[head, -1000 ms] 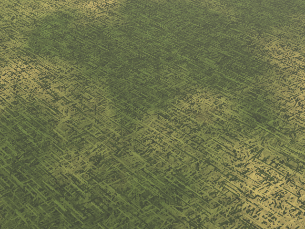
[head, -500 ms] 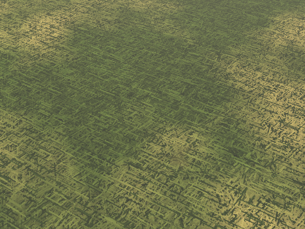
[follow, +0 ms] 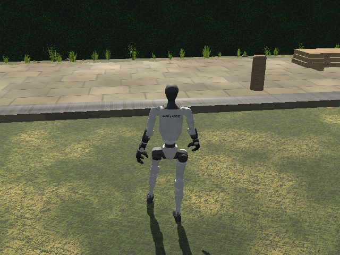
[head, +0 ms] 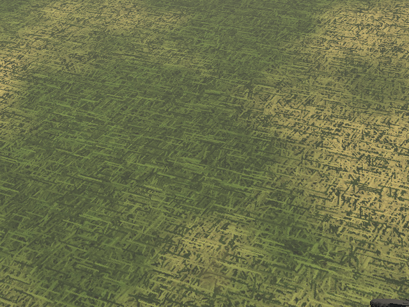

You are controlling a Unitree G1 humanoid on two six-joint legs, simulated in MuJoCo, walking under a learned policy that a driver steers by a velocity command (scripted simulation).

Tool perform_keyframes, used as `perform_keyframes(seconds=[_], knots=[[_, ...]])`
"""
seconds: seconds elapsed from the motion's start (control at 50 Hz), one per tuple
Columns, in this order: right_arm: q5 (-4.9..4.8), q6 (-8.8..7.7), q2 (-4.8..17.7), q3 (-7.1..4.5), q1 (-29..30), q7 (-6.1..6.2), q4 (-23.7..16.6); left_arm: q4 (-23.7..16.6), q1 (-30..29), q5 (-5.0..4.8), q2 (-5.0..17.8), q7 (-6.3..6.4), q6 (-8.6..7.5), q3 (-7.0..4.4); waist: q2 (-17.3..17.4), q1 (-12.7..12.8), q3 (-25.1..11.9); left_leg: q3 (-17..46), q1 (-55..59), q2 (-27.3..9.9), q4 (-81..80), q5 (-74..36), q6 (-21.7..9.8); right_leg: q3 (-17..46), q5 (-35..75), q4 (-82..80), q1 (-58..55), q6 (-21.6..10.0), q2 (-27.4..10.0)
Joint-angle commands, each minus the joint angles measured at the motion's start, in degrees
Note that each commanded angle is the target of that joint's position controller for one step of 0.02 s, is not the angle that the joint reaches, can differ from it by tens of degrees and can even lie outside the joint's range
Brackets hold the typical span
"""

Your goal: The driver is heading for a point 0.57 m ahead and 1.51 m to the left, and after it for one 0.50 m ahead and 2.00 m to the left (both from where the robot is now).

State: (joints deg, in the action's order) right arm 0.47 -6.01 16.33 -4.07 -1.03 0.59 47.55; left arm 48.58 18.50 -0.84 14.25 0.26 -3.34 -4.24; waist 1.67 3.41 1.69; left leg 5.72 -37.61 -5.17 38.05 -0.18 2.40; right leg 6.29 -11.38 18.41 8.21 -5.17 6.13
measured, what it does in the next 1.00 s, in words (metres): walks ahead, turning left: left foot, then right foot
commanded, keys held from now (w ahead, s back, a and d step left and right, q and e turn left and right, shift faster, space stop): q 1.00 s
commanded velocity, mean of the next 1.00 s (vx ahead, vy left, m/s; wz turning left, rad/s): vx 0.11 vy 0.00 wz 0.35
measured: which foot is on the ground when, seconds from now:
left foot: up 0.00-0.12, down 0.14-0.60, up 0.62-1.00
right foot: down 0.00-0.18, up 0.20-0.58, down 0.60-1.00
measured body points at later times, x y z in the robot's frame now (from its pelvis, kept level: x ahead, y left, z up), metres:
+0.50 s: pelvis +0.18 +0.04 -0.01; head +0.22 +0.05 +0.44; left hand +0.29 +0.33 -0.12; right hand +0.32 -0.23 -0.13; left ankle +0.25 +0.14 -0.75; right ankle +0.25 -0.11 -0.72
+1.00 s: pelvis +0.21 +0.03 -0.01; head +0.24 +0.05 +0.44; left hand +0.19 +0.34 -0.12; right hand +0.47 -0.15 -0.11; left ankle +0.16 +0.14 -0.73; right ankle +0.26 -0.10 -0.75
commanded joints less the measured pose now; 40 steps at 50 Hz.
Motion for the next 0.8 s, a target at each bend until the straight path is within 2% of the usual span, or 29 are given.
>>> perform_keyframes(seconds=[0.02,0.08,0.12,0.14,0.16,0.18,0.2,0.22,0.24,0.26,0.28,0.3,0.32,0.36,0.42,0.5,0.54,0.56,0.58,0.6,0.62,0.64,0.66,0.68,0.7,0.72,0.76,0.8], knots=[[-0.11,-0.99,2.3,0.14,4.61,-0.78,-4.3,-2.24,0.83,-0.05,8.97,0.67,-0.55,-2.07,-6.96,0.57,-0.71,-4.07,9.28,3.9,-7.6,-10.17,-0.25,6.3,13.69,-4.7,5.93,-6.21,-11.48],[0.36,-1.7,3.53,0.12,4.28,-1.88,-4.49,-0.47,2.87,0.49,7.36,1.16,-0.01,-1.46,-7.29,0.86,-2.17,-3.9,9.67,4.26,-10.92,-9.68,-2.7,6.89,21.34,1.39,-1.91,-4.68,-13.7],[0.48,-2.04,5.38,-0.32,0.73,-2.13,-3.35,-0.56,1.22,0.94,8.03,1.34,0.28,-1.46,-7.69,-1.35,-3.87,-4.63,12.75,4.98,-12.3,-5.55,-5.02,6.93,29.48,6.84,-5.71,-3.51,-14.45],[0.81,-2.2,6.51,-0.74,-3.62,-2.06,-1.89,-0.85,0.16,1.02,8.02,1.39,0.32,-1.35,-6.92,-3.71,-5.92,-5.53,18.41,5.73,-14.63,-9.03,-6.48,5.42,34.92,12.3,-6.25,-2.04,-12.45],[1.46,-2.36,8.94,-1.22,-9.17,-2.06,-0.83,-1.57,0.43,1.69,7.21,1.37,0.23,-0.93,-3.64,-5.51,-11.42,-0.87,29.47,0.86,-11.84,-26.65,-8.99,3.07,29.56,22.38,-2.57,0.13,-9.13],[2.12,-1.82,11.7,-1.42,-12.85,-2.14,-0.63,-0.82,8.53,1.96,4.48,1.07,-0.31,0.11,7.24,-3.62,-19.91,12.93,48.8,-11.11,-7.76,-44.16,-18.54,0.42,4.39,40.56,11.8,4.25,-3.74],[0.31,-0.66,7.86,-0.61,-14.7,-2.55,0.78,0.73,12.76,1.55,4.31,0.54,-0.27,0.66,13.06,-3.75,-25.82,24.85,54.69,-17.0,-10.62,-41.01,-24.45,-0.36,-25.67,50.2,19.28,6.86,-1.63],[-1.37,0.39,6.96,-0.33,-12.65,-2.76,-0.15,-0.4,8.09,0.78,9.06,0.41,0.23,-0.38,7.62,-4.67,-21.26,26.24,49.51,-14.77,-13.72,-23.28,-22.64,1.33,-25.54,53.67,23.19,7.38,-4.0],[-1.43,1.39,7.03,-0.35,-8.13,-2.53,-1.87,-2.32,0.77,0.32,10.12,0.84,1.03,-0.84,3.1,-5.28,-14.01,22.68,41.83,-11.93,-16.07,-12.41,-19.91,-0.08,-22.53,54.61,26.29,7.87,-5.08],[-0.86,2.1,7.76,-0.42,-5.49,-2.19,-2.89,-3.47,-2.79,0.46,10.04,1.39,1.86,-1.1,0.98,-4.93,-9.16,20.91,34.36,-10.87,-18.38,-6.58,-18.96,-1.04,-20.09,53.28,27.47,7.99,-5.86],[-0.49,2.6,8.29,-0.67,-4.51,-1.69,-3.36,-4.09,-4.03,1.04,9.88,2.03,2.65,-1.39,0.67,-4.18,-7.28,19.67,28.78,-9.33,-20.2,-2.64,-17.88,-0.85,-17.74,50.17,25.73,7.74,-7.09],[-0.1,3.17,8.41,-0.8,-3.9,-1.41,-3.52,-4.34,-3.58,1.15,8.7,2.48,3.07,-1.34,2.12,-3.06,-6.07,17.75,24.43,-7.05,-21.49,-0.12,-16.71,-1.08,-16.63,46.25,22.95,7.52,-7.21],[0.15,3.62,8.3,-0.95,-3.68,-1.16,-3.73,-4.23,-2.76,1.18,7.3,2.84,3.11,-1.14,3.77,-2.37,-6.17,15.84,22.27,-5.12,-22.06,0.88,-15.8,-1.64,-15.85,41.66,20.77,7.41,-6.89],[0.09,4.21,8.71,-1.46,-4.53,-0.45,-4.11,-4.1,-2.59,1.12,5.95,3.32,2.88,-0.91,5.97,-2.36,-8.13,14.45,21.63,-3.82,-21.88,-1.61,-15.89,-2.54,-14.15,35.57,18.4,7.94,-5.66],[-0.83,5.25,9.54,-2.21,-4.88,0.51,-4.92,-4.63,-4.75,1.05,6.05,3.38,2.99,-0.83,5.59,-2.99,-10.23,15.5,20.78,-3.08,-22.25,5.42,-15.28,-1.89,-8.51,29.56,15.84,8.64,-4.95],[-1.13,6.44,9.33,-2.49,-5.5,1.07,-5.52,-5.97,-7.97,0.79,6.36,2.92,2.61,-0.72,6.96,-3.82,-8.1,19.04,19.71,-2.02,-22.51,14.04,-14.08,-1.21,-6.62,21.9,13.54,8.77,-3.93],[-1.35,7.04,9.22,-2.54,-5.6,1.32,-5.92,-6.01,-7.32,0.49,6.68,2.41,1.84,-0.8,7.34,-3.1,-7.49,20.75,20.44,-1.48,-20.89,12.79,-13.19,-1.41,-4.99,15.15,10.73,8.1,-3.53],[-1.63,7.42,9.09,-2.46,-5.02,1.5,-6.32,-5.55,-5.66,0.37,6.78,2.09,1.42,-0.92,7.28,-1.76,-7.31,20.81,19.7,-0.47,-19.34,11.95,-12.12,-2.11,-1.55,9.21,7.07,7.42,-3.53],[-1.87,7.71,8.19,-2.17,-5.86,1.66,-6.48,-5.22,-4.22,0.47,8.03,1.93,1.17,-1.37,6.32,-1.06,-7.3,19.89,17.56,1.48,-16.92,13.34,-10.17,-1.62,1.32,3.89,2.2,6.31,-5.66],[-1.72,7.84,5.48,-1.38,-7.84,1.66,-6.76,-5.47,-2.45,1.57,11.8,2.2,1.26,-2.19,-0.78,-1.69,-9.04,15.19,11.67,5.21,-7.67,22.6,-7.02,6.62,1.4,0.53,-4.45,2.55,-16.23],[-2.03,7.27,4.27,-1.34,-8.12,1.48,-8.88,-6.07,-4.95,3.58,16.23,2.18,2.01,-3.15,-17.15,-4.23,-6.13,2.62,1.53,14.34,4.52,32.8,-4.03,20.65,8.92,-3.1,-2.86,-5.95,-26.98],[-0.95,6.53,9.2,-2.66,-9.03,1.22,-8.1,-7.81,-7.62,4.62,13.16,2.21,1.85,-2.45,-15.24,-3.86,-6.38,3.15,1.48,10.49,17.65,34.35,-1.93,22.79,13.19,-3.15,0.44,-9.73,-30.17],[-1.4,6.77,11.17,-3.63,-10.82,1.0,-6.78,-9.11,-10.92,3.87,10.19,2.47,1.71,-1.6,-10.99,-5.2,-5.89,3.19,2.05,9.6,23.23,31.01,-1.15,17.01,14.82,-1.77,1.23,-8.21,-27.22],[-1.49,7.6,10.37,-3.77,-12.46,1.26,-5.35,-9.67,-13.18,2.72,8.89,2.51,1.69,-1.25,-8.49,-6.01,-4.94,2.15,1.85,9.06,26.24,27.96,-0.02,11.21,14.44,-0.64,1.25,-5.54,-23.39],[-1.22,8.35,9.43,-3.65,-13.05,1.54,-4.97,-9.76,-13.73,1.75,8.3,2.59,1.72,-1.0,-8.24,-5.62,-4.26,1.7,0.5,8.6,29.48,25.16,1.01,8.19,14.41,-0.09,0.45,-4.46,-21.81],[-1.32,8.84,8.02,-3.3,-12.83,1.46,-5.3,-9.64,-13.36,1.56,8.1,2.71,1.88,-0.72,-8.49,-5.17,-3.55,0.86,0.35,8.35,31.8,23.94,1.92,5.46,17.02,0.09,1.0,-4.62,-20.9],[-1.89,8.97,6.47,-2.65,-9.92,1.15,-7.48,-9.06,-11.43,1.85,8.42,2.96,2.41,-0.77,-9.8,-3.68,-2.78,-1.8,-0.61,7.27,28.81,21.29,3.22,1.61,18.26,-0.37,-0.45,-5.54,-19.68],[-2.01,8.78,5.69,-2.08,-6.7,0.81,-9.67,-8.39,-8.79,1.96,9.31,3.35,2.93,-1.14,-10.94,-1.58,-3.57,-2.75,-1.3,5.66,23.04,20.47,4.2,0.9,19.52,-0.23,-4.84,-6.73,-20.9]])
Velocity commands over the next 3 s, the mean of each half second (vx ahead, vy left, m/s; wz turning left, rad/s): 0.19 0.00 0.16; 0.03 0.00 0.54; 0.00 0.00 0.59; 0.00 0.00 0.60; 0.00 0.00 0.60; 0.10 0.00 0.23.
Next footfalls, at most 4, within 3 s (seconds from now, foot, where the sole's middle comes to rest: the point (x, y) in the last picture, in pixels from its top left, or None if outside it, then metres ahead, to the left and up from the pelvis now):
0.14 left None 0.29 0.14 -0.78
0.60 right None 0.30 -0.09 -0.78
1.02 left None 0.19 0.16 -0.79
1.50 right None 0.34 -0.01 -0.78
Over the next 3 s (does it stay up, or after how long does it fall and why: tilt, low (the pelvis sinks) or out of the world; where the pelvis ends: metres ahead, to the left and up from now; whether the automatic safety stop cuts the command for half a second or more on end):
stays up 0.18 0.09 0.00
